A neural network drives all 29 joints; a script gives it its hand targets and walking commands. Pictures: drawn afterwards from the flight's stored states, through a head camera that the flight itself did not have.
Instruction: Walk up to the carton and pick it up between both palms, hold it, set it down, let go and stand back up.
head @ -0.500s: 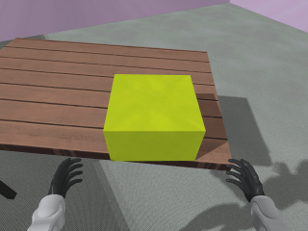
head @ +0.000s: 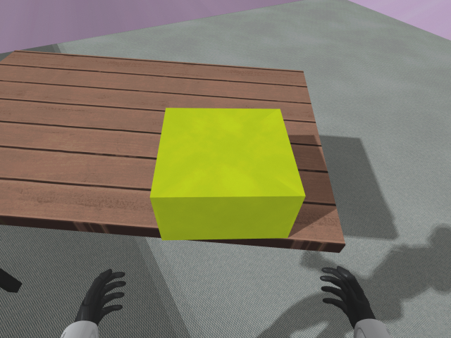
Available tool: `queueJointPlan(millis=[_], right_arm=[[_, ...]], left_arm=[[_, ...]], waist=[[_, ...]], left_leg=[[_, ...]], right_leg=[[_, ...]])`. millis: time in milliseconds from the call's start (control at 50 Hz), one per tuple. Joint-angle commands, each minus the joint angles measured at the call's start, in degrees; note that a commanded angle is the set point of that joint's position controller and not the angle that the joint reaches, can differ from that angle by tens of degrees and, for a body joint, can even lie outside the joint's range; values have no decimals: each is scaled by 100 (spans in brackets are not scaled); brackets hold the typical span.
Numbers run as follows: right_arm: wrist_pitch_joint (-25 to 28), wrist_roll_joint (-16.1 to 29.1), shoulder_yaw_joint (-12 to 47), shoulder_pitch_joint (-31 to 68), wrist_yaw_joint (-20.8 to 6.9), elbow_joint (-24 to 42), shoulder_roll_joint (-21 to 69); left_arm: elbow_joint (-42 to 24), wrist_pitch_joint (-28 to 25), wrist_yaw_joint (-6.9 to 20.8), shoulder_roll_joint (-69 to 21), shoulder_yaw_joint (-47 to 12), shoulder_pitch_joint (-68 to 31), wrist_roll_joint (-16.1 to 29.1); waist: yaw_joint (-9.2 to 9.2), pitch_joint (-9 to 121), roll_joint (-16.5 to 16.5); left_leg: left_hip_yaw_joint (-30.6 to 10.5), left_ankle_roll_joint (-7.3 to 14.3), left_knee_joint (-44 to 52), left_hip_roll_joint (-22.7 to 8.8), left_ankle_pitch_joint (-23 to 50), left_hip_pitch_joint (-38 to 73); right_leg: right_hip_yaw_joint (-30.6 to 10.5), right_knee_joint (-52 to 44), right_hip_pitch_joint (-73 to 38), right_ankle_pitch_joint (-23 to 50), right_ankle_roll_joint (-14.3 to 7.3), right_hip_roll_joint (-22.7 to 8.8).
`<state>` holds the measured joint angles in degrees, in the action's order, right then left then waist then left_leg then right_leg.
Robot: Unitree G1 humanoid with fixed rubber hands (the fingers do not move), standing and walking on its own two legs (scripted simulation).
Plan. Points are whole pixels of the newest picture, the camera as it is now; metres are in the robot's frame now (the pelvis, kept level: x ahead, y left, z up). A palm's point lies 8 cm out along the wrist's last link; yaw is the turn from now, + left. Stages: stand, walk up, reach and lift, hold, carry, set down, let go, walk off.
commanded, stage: set down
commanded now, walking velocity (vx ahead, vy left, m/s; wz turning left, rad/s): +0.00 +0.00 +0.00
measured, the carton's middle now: (224, 170) +0.47 +0.00 +0.00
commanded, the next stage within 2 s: let go in 0.16 s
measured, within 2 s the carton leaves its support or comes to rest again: neither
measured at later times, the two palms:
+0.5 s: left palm (96, 337) +0.16 +0.23 -0.08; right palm (354, 336) +0.15 -0.23 -0.08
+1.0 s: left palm out of the picture +0.05 +0.27 -0.11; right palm out of the picture +0.08 -0.25 -0.12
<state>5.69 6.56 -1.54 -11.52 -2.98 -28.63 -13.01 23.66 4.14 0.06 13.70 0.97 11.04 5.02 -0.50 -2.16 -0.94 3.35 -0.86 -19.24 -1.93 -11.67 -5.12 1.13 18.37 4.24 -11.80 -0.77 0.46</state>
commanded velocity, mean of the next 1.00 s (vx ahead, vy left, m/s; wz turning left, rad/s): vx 0.00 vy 0.00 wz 0.00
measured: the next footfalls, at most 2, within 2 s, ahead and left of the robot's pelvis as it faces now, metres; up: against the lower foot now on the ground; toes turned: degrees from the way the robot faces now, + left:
none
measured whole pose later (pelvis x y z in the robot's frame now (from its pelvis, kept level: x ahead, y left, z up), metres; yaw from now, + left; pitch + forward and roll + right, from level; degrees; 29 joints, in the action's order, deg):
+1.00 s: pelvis -0.02 -0.01 -0.01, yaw +7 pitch +0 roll -1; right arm 1.3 -2.7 -1.1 -18.5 -1.7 -43.8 -13.6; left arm 40.8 0.7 0.3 15.7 2.4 14.6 -2.7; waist -0.9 -0.8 -0.4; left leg -3.4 -1.2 -29.0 -0.3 -13.3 -16.1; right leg 7.8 27.7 12.2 -15.9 -1.2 -1.2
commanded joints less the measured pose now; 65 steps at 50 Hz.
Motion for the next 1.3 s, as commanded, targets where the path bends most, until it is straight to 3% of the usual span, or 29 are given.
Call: queueJointPlan(millis=[0,60,120,200,300,340,420,520,700,720,740,760,800,820,840,860,880,900,920,940,980,1000,1020,1040,1080,1120,1240,1260,1280], right_arm=[[197,-49,-79,-40,63,66,-651],[345,-148,-17,-92,129,-357,-551],[546,-331,-159,369,173,-92,-540],[471,-489,-118,603,178,-229,-364],[547,-670,-201,430,208,-451,-354],[559,-700,-188,348,240,-661,-331],[599,-636,-176,450,233,-1035,-348],[737,-656,-156,610,222,-969,-465],[639,-712,-77,671,202,-819,-350],[25,-899,-253,-395,268,-1302,-822],[-264,-1015,-202,-536,280,-1292,-753],[-358,-1006,-167,-362,286,-1147,-804],[-369,-899,-108,-372,201,-923,-542],[-346,-903,-94,-402,169,-983,-653],[-326,-894,-77,-276,133,-950,-566],[-314,-907,-163,-311,134,-995,-806],[-288,-898,-138,-407,136,-962,-739],[-279,-918,-149,-472,149,-999,-711],[-309,-932,-112,-314,157,-975,-661],[-321,-939,-114,-428,140,-976,-640],[-320,-928,-128,-749,134,-1011,-742],[-345,-920,-108,-744,176,-1099,-695],[-341,-931,-108,-747,164,-1095,-611],[-371,-899,-100,-928,158,-1049,-600],[-396,-932,-81,-954,180,-1123,-616],[-426,-922,-70,-911,202,-1126,-563],[-419,-885,-32,-988,291,-1222,-475],[-445,-904,-69,-1031,301,-1280,-482],[-453,-927,-87,-989,313,-1297,-623]], left_arm=[[-201,-50,95,503,217,41,-185],[28,7,172,394,297,96,-376],[-306,-40,109,469,211,-236,-412],[-147,46,0,517,99,-531,-343],[42,51,-18,507,105,-434,-393],[76,111,31,542,95,-399,-409],[83,112,9,480,115,-492,-463],[220,108,-3,373,92,-457,-570],[221,182,8,359,7,-643,-508],[578,-228,15,1008,364,5,-1027],[709,-345,25,1000,405,143,-950],[731,-412,54,961,369,248,-932],[871,-453,66,884,320,140,-896],[915,-459,42,625,268,-24,-904],[996,-466,35,653,268,155,-835],[1001,-481,35,521,215,101,-819],[1040,-489,28,680,274,51,-789],[1100,-485,20,649,266,30,-797],[1163,-493,20,560,245,3,-747],[1220,-496,0,749,279,93,-765],[1312,-466,-13,898,313,133,-743],[1353,-521,-28,802,286,396,-759],[1521,-514,-27,709,229,549,-735],[1536,-520,-37,967,306,300,-753],[1583,-525,-43,841,265,393,-753],[1755,-512,-43,826,263,570,-720],[2123,-456,-85,823,269,937,-708],[2158,-462,-83,812,246,784,-728],[2119,-476,-58,836,294,767,-723]], waist=[[39,495,214],[-9,259,136],[3,445,181],[-25,76,61],[-58,288,55],[106,281,19],[60,348,271],[18,377,151],[-6,141,-102],[-134,198,533],[-48,-391,429],[-211,-94,154],[-64,539,-238],[-44,261,86],[-210,672,71],[-187,706,442],[-81,547,168],[-63,566,290],[-164,240,1],[-90,331,111],[37,407,-195],[-152,537,116],[-74,633,338],[89,518,122],[-11,504,279],[-66,208,-14],[-91,117,376],[-6,-145,329],[-105,-123,503]], left_leg=[[-144,-179,-137,154,2016,813],[-109,-245,-155,188,2186,884],[-74,-193,-168,163,2038,1060],[-30,-90,-61,130,1127,577],[48,-67,-63,124,1112,564],[27,-83,-139,130,1281,647],[-4,-147,-230,104,1520,693],[12,-179,-242,135,1685,788],[75,-42,-150,131,1002,574],[-608,-1,-336,-568,2108,-775],[-688,-31,-223,-494,1153,-1519],[-653,-29,-354,-457,1283,-1295],[-689,-3,-498,-385,802,-1054],[-668,-28,-618,-305,745,-1383],[-641,-7,-639,-293,1064,-1166],[-758,38,-599,-295,1105,-1262],[-870,3,-536,-292,816,-1406],[-892,11,-559,-281,916,-1423],[-1000,35,-594,-318,975,-1648],[-993,91,-588,-264,925,-1436],[-1106,88,-587,-180,793,-1523],[-1034,73,-779,-235,1167,-1270],[-1082,111,-733,-193,836,-1131],[-1064,77,-734,-140,838,-1329],[-1034,70,-698,-94,862,-1304],[-1198,124,-666,-127,859,-1539],[-1306,168,-531,-48,201,-1638],[-1368,178,-523,-81,196,-1605],[-1415,242,-486,-72,222,-1791]], right_leg=[[-66,-321,435,1416,-65,26],[-13,-396,404,1486,-64,80],[50,-402,550,1135,-83,126],[-6,-402,696,454,-51,21],[-16,-241,456,671,-38,-22],[0,-291,563,856,-18,-25],[54,-217,594,896,-57,8],[80,-254,560,1096,-49,73],[36,-262,765,646,-19,-51],[-92,298,29,426,72,-581],[-197,157,51,-130,126,-617],[-209,187,5,289,184,-587],[-215,347,168,106,28,-684],[-249,337,141,237,33,-756],[-147,426,166,272,-11,-740],[-223,482,161,155,-103,-753],[-103,406,280,-240,-69,-729],[-117,407,205,-181,-63,-718],[-182,349,376,-164,-116,-779],[-110,308,464,-230,-62,-785],[49,337,403,-283,-94,-773],[-24,333,504,-107,-117,-825],[-37,230,690,-313,-108,-798],[37,189,627,-415,-144,-825],[98,259,647,-535,-97,-765],[153,200,771,-713,-83,-764],[71,108,920,-1193,-179,-829],[26,123,1042,-1046,-205,-844],[89,157,910,-1025,-212,-863]])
